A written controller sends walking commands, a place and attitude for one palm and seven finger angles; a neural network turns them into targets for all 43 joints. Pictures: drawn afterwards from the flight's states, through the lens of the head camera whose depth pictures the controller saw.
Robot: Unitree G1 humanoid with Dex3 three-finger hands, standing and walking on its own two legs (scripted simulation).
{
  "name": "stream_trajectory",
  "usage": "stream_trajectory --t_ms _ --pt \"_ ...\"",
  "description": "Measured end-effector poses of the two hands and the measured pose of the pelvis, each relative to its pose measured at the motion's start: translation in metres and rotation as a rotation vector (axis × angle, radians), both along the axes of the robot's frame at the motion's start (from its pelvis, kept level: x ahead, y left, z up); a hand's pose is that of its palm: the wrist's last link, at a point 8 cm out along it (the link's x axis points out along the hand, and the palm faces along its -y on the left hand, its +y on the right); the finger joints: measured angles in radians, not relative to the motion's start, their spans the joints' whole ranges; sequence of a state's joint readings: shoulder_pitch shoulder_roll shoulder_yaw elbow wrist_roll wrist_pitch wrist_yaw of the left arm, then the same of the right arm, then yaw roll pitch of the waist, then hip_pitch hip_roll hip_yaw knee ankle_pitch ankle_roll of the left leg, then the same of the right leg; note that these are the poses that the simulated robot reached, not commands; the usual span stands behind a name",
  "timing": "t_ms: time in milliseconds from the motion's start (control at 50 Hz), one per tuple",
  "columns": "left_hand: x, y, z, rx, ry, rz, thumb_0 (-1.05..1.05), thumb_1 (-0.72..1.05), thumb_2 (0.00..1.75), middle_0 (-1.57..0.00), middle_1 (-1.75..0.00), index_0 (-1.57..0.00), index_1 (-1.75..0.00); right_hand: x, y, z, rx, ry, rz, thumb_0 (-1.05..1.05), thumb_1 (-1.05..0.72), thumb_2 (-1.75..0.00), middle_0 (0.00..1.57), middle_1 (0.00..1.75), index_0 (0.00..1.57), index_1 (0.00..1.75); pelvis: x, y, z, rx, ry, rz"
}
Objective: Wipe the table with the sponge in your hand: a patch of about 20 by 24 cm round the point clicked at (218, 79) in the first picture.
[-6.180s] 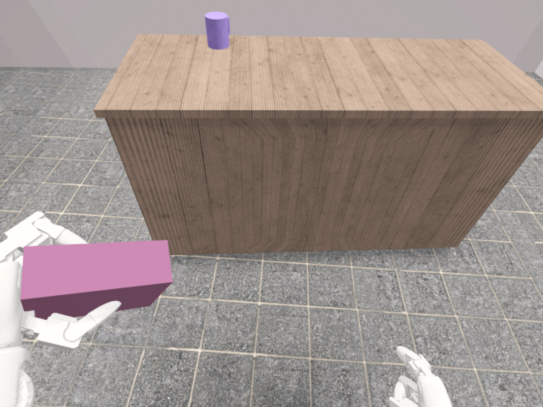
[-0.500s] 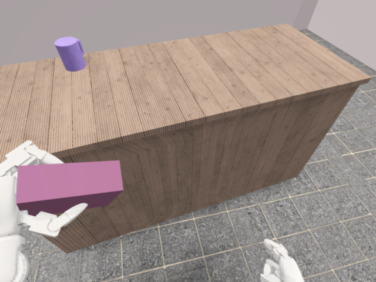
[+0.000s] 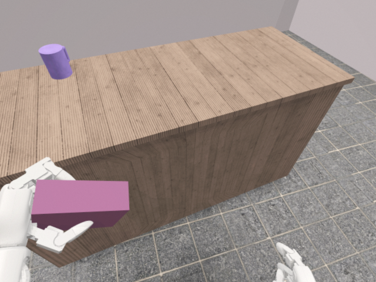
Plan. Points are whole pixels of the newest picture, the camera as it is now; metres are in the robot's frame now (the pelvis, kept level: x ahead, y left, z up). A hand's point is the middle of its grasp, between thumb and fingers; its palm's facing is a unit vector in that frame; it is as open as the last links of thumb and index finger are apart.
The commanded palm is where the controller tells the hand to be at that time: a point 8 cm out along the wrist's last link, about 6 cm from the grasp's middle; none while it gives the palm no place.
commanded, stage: look again from close up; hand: left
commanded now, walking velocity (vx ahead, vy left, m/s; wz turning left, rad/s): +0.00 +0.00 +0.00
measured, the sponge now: (94, 206) +0.22 +0.18 +0.11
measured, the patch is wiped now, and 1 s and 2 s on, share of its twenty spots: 0.00 0.00 0.00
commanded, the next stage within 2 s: shuffle to correct the standing spot in 0.02 s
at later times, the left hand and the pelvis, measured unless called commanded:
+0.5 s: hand (36, 159) +0.29 +0.30 +0.14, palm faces +0.39 -0.83 -0.40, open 9.4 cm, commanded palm +0.23 +0.32 +0.18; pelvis +0.07 +0.04 -0.01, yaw +1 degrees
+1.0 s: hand (20, 112) +0.38 +0.36 +0.17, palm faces +0.42 -0.81 -0.40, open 9.4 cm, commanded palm +0.30 +0.39 +0.18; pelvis +0.14 +0.11 -0.02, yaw +0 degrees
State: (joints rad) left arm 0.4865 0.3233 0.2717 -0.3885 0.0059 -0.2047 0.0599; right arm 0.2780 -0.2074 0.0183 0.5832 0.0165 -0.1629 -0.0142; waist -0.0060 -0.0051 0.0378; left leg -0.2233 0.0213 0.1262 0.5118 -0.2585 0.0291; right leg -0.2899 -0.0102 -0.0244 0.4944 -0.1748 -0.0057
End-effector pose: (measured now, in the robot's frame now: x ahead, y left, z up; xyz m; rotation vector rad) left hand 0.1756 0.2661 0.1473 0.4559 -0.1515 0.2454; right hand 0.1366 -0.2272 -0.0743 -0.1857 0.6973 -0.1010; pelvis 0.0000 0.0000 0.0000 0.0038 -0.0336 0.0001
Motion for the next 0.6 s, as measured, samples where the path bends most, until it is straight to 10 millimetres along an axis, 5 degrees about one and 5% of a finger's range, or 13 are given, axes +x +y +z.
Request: stream_trajectory --t_ms 80,180,260,340,460,600 --pt "0.005 0.016 -0.008 -0.002 0.008 0.033 -0.01 -0.43 1.01 -0.80 -1.36 -0.80 -1.37 0.011 0.012 0.007 -0.032 0.020 0.044 0.01 -0.90 -0.90 0.20 0.30 0.20 0.30 0.007 -0.001 0.001 -0.002 0.002 0.008" --pt "0.019 0.044 0.022 0.024 -0.150 0.143 -0.01 -0.43 1.01 -0.80 -1.36 -0.80 -1.37 0.037 0.024 0.013 -0.049 0.001 0.118 0.01 -0.90 -0.90 0.20 0.30 0.21 0.30 0.016 0.001 0.002 -0.015 0.005 0.020" --pt "0.030 0.043 0.043 0.014 -0.263 0.126 -0.01 -0.43 1.01 -0.80 -1.37 -0.80 -1.37 0.063 0.030 0.017 -0.053 -0.044 0.134 0.01 -0.90 -0.90 0.20 0.30 0.21 0.30 0.029 0.010 0.000 -0.028 0.017 0.023" --pt "0.044 0.041 0.035 -0.008 -0.250 0.062 -0.01 -0.43 1.01 -0.80 -1.37 -0.80 -1.37 0.085 0.035 0.018 -0.058 -0.074 0.099 0.01 -0.90 -0.90 0.20 0.30 0.21 0.30 0.045 0.023 -0.005 -0.037 0.028 0.026" --pt "0.067 0.066 0.007 0.009 -0.130 0.070 -0.01 -0.43 1.01 -0.80 -1.37 -0.80 -1.37 0.102 0.046 0.011 -0.053 -0.061 0.043 0.01 -0.90 -0.90 0.20 0.30 0.21 0.30 0.067 0.038 -0.013 -0.019 0.020 0.016" --pt "0.092 0.068 0.027 0.067 -0.201 0.077 -0.01 -0.43 1.01 -0.80 -1.37 -0.80 -1.37 0.110 0.062 -0.012 -0.014 0.017 0.095 0.01 -0.90 -0.90 0.20 0.30 0.20 0.30 0.092 0.044 -0.018 -0.043 -0.007 0.063"
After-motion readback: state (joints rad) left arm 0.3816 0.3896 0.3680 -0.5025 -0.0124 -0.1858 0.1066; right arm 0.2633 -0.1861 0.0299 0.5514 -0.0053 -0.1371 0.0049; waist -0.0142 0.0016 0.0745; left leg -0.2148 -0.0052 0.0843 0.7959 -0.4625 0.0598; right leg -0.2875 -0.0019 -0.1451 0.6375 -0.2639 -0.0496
